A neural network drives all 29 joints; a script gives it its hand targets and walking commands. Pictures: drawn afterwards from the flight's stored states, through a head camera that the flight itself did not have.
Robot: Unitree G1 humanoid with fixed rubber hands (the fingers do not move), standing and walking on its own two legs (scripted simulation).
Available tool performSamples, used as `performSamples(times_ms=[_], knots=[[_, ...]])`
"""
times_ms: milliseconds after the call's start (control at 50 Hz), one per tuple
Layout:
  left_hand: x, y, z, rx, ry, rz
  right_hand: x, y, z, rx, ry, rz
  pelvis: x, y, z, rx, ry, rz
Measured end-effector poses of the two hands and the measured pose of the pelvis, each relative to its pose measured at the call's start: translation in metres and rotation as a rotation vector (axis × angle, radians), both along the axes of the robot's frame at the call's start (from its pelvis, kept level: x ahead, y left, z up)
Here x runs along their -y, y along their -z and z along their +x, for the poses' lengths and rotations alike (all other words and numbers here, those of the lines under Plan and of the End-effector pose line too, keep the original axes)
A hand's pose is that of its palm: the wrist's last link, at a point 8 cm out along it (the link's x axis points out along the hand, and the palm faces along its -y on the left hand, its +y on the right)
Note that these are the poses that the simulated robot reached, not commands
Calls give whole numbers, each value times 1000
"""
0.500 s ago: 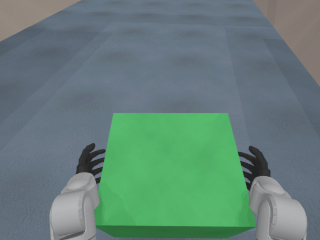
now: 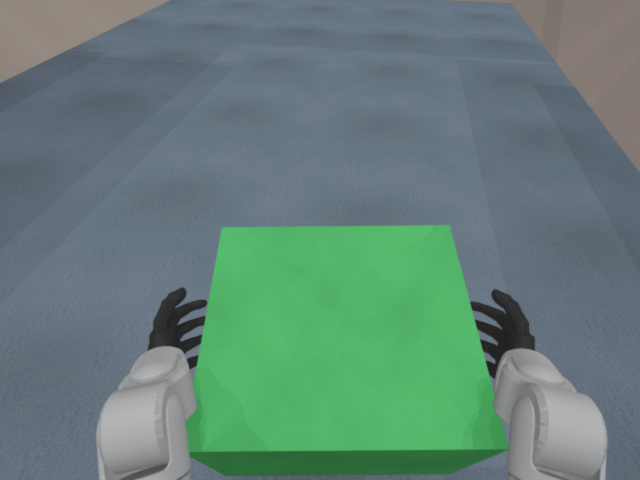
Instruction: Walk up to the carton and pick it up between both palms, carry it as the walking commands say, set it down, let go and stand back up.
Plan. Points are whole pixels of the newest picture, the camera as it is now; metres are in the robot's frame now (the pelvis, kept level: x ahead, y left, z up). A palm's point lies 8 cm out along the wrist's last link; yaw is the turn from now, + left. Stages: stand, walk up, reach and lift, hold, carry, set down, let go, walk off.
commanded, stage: carry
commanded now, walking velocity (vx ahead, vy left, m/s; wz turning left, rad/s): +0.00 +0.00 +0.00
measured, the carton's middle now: (336, 351) +0.29 +0.00 +0.03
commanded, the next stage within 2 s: none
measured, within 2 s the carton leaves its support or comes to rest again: neither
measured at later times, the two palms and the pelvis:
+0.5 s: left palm (187, 327) +0.30 +0.19 +0.07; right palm (487, 337) +0.29 -0.18 +0.07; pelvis +0.03 +0.01 +0.00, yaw -1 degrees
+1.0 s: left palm (200, 318) +0.32 +0.18 +0.06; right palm (484, 326) +0.31 -0.19 +0.06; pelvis +0.05 +0.00 +0.00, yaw -1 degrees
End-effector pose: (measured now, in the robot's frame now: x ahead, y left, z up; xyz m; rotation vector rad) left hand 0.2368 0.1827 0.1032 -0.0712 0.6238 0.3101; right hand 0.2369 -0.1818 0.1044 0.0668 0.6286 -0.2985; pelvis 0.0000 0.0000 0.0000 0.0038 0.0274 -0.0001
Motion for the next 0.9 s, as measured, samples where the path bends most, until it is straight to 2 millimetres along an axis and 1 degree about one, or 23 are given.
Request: performSamples(times_ms=[240, 560, 680, 900], knots=[[-5, 11, 27, -16, 25, 4, -4, 11, 21, -16, 8, -2, -8, 0, 12, 1, 6, -1], [-3, 33, 66, -26, 59, 20, -1, 35, 55, -24, 3, -7, -10, -1, 32, 0, 13, -2], [-2, 40, 75, -19, 67, 28, 0, 42, 63, -17, -5, -11, -9, -1, 39, 1, 15, -3], [2, 50, 85, -22, 79, 39, 4, 52, 75, -18, -27, -28, -7, -1, 49, 3, 18, -4]])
